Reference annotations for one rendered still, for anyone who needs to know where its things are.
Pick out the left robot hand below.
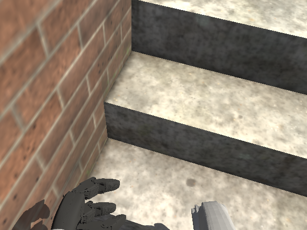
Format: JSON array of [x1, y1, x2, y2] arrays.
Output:
[[51, 176, 127, 230]]

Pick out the right robot thigh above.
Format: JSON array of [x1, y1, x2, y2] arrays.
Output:
[[191, 200, 236, 230]]

